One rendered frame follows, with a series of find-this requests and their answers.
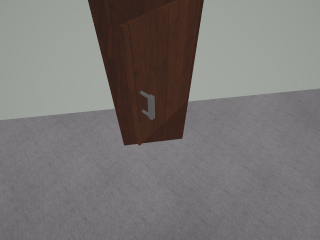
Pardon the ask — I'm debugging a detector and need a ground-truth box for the cupboard door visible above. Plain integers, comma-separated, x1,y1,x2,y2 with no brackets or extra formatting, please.
119,0,201,146

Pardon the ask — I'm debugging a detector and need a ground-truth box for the handle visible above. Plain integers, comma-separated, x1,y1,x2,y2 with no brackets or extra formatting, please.
140,91,155,120

